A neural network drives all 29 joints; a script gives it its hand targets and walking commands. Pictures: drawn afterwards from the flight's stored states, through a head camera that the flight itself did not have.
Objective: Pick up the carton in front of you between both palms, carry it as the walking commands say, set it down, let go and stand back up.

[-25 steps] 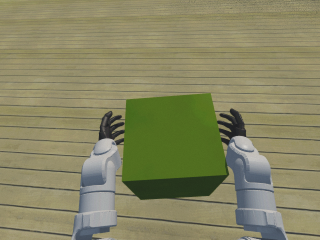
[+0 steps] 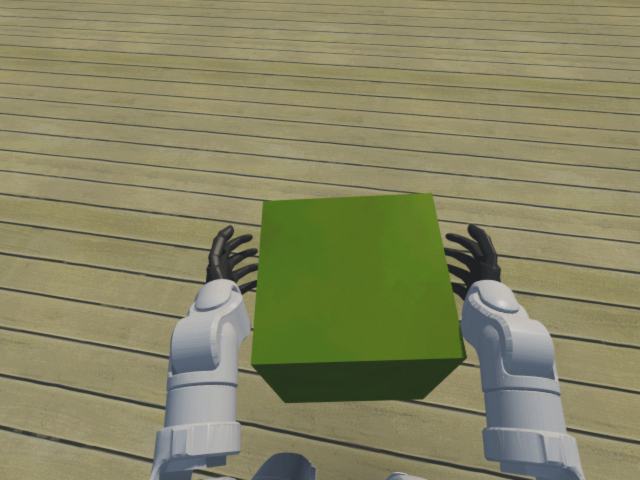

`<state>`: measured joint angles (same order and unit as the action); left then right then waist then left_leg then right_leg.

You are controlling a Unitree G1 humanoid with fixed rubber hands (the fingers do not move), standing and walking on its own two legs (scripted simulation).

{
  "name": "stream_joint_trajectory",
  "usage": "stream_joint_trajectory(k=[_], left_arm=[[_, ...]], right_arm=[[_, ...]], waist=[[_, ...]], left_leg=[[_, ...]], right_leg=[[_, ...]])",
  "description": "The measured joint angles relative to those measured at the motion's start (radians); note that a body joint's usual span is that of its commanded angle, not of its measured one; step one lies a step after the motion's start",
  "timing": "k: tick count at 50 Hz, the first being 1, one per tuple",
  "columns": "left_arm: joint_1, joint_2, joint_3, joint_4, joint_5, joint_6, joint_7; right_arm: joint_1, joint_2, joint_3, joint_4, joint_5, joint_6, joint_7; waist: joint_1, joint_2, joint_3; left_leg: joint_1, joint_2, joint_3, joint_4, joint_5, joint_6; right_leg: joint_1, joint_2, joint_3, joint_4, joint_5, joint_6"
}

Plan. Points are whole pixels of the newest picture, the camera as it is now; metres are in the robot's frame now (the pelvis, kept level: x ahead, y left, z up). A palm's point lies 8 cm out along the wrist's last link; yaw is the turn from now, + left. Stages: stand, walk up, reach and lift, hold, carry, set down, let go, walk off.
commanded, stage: carry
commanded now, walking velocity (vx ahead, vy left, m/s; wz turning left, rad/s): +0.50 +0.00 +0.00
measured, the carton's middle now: (350, 309) +0.33 +0.01 -0.02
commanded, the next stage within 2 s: none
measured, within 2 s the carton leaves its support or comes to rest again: neither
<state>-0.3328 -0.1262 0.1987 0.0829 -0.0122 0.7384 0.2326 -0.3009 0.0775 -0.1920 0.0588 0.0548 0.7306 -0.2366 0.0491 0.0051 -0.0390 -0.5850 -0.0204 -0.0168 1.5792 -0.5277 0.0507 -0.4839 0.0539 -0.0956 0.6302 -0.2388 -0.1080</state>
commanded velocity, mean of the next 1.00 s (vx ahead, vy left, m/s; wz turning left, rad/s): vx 0.50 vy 0.00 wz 0.00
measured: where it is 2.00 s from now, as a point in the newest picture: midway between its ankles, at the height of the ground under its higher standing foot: (342, 224)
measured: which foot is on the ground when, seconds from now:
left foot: up 0.00-0.26, down 0.28-0.78, up 0.80-1.00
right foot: down 0.00-0.30, up 0.32-0.74, down 0.76-1.00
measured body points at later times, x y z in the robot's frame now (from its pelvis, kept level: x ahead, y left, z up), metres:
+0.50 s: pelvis +0.35 +0.04 +0.03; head +0.38 +0.05 +0.48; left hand +0.67 +0.18 +0.09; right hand +0.65 -0.13 +0.10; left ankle +0.36 +0.11 -0.72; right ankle +0.33 -0.10 -0.65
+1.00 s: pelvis +0.65 -0.02 +0.03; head +0.61 -0.03 +0.48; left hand +0.87 +0.14 +0.10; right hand +0.88 -0.16 +0.10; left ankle +0.69 +0.13 -0.67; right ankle +0.63 -0.10 -0.72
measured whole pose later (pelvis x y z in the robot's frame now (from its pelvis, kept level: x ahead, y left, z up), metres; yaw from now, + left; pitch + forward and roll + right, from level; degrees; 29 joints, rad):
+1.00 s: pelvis +0.65 -0.02 +0.03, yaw +2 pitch +4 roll +1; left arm 0.11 -0.14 0.04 -0.43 0.02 1.08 0.15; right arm 0.12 0.14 -0.02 -0.46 -0.03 1.10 -0.15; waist 0.03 0.01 -0.17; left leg -0.55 0.12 0.10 0.84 -0.23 -0.01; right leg -0.17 -0.03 -0.22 0.29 -0.18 -0.05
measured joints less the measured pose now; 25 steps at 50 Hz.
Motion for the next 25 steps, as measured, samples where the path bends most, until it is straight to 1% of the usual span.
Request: stream_joint_trajectory(k=[2, 4, 7, 9, 11, 13, 14, 15, 17, 18, 19, 21, 24, 25], left_arm=[[0.033, -0.005, -0.002, -0.013, -0.022, 0.004, -0.016], [0.057, -0.009, -0.003, -0.027, -0.038, 0.001, -0.034], [0.069, -0.014, -0.005, -0.038, -0.037, -0.01, -0.042], [0.066, -0.014, -0.011, -0.045, -0.036, -0.017, -0.046], [0.059, -0.013, -0.017, -0.057, -0.033, -0.021, -0.049], [0.056, -0.009, -0.018, -0.076, -0.025, -0.018, -0.044], [0.054, -0.001, -0.016, -0.086, -0.018, -0.015, -0.038], [0.04, 0.016, -0.013, -0.084, -0.015, -0.013, -0.034], [0.022, 0.043, -0.014, -0.086, -0.018, -0.001, -0.024], [0.021, 0.045, -0.013, -0.091, -0.02, 0.01, -0.02], [0.024, 0.039, -0.01, -0.099, -0.019, 0.022, -0.017], [0.038, 0.014, 0.0, -0.126, -0.01, 0.046, -0.017], [0.08, -0.021, -0.003, -0.194, 0.009, 0.08, -0.028], [0.1, -0.025, -0.026, -0.22, 0.011, 0.093, -0.028]], right_arm=[[0.015, 0.026, -0.026, -0.001, -0.017, 0.003, 0.006], [0.03, 0.046, -0.043, -0.006, -0.034, -0.002, 0.013], [0.05, 0.055, -0.043, -0.027, -0.046, -0.011, 0.024], [0.056, 0.054, -0.039, -0.047, -0.053, -0.016, 0.026], [0.058, 0.05, -0.034, -0.067, -0.054, -0.017, 0.026], [0.048, 0.044, -0.022, -0.078, -0.047, -0.012, 0.025], [0.037, 0.045, -0.013, -0.077, -0.045, -0.008, 0.024], [0.022, 0.049, -0.006, -0.072, -0.046, -0.009, 0.022], [-0.004, 0.053, 0.005, -0.064, -0.056, 0.0, 0.014], [-0.004, 0.054, 0.007, -0.069, -0.055, 0.01, 0.013], [0.005, 0.055, 0.008, -0.082, -0.052, 0.022, 0.015], [0.036, 0.06, 0.006, -0.122, -0.043, 0.047, 0.026], [0.099, 0.064, 0.015, -0.207, -0.032, 0.085, 0.051], [0.12, 0.061, 0.034, -0.235, -0.023, 0.099, 0.056]], waist=[[0.019, 0.006, 0.017], [0.03, 0.013, 0.032], [0.038, 0.017, 0.046], [0.032, 0.018, 0.048], [0.02, 0.014, 0.041], [0.002, 0.007, 0.029], [-0.007, 0.004, 0.02], [-0.024, -0.018, 0.018], [-0.048, -0.025, 0.021], [-0.055, -0.018, 0.021], [-0.059, -0.01, 0.019], [-0.064, 0.005, 0.013], [-0.07, 0.02, 0.001], [-0.071, 0.021, -0.006]], left_leg=[[-0.098, 0.028, 0.005, -0.123, 0.05, -0.014], [-0.167, 0.056, 0.016, -0.284, 0.113, -0.02], [-0.203, 0.077, 0.031, -0.558, 0.265, -0.006], [-0.178, 0.074, 0.049, -0.748, 0.37, 0.001], [-0.12, 0.059, 0.084, -0.92, 0.464, 0.005], [-0.023, 0.038, 0.133, -1.064, 0.54, 0.013], [0.028, 0.032, 0.146, -1.096, 0.537, 0.022], [0.033, 0.019, 0.159, -1.061, 0.484, 0.032], [0.051, 0.015, 0.168, -1.022, 0.408, 0.044], [0.076, 0.018, 0.167, -1.038, 0.396, 0.042], [0.107, 0.021, 0.164, -1.07, 0.397, 0.035], [0.179, 0.027, 0.158, -1.149, 0.398, 0.034], [0.28, 0.04, 0.146, -1.248, 0.395, 0.025], [0.311, 0.043, 0.142, -1.271, 0.388, 0.023]], right_leg=[[0.041, 0.0, 0.005, -0.001, -0.052, 0.012], [0.091, -0.003, 0.008, -0.018, -0.086, 0.017], [0.181, -0.005, 0.016, -0.063, -0.13, 0.029], [0.25, -0.008, 0.018, -0.099, -0.162, 0.039], [0.321, -0.014, 0.018, -0.129, -0.199, 0.051], [0.372, -0.026, 0.013, -0.096, -0.248, 0.065], [0.37, -0.035, 0.007, -0.025, -0.272, 0.074], [0.334, -0.057, 0.016, 0.092, -0.26, 0.084], [0.216, -0.046, 0.065, 0.368, -0.256, 0.1], [0.16, -0.04, 0.071, 0.461, -0.245, 0.101], [0.111, -0.041, 0.068, 0.507, -0.221, 0.103], [0.038, -0.056, 0.052, 0.483, -0.166, 0.107], [-0.028, -0.08, 0.035, 0.331, -0.123, 0.117], [-0.043, -0.088, 0.031, 0.278, -0.108, 0.12]])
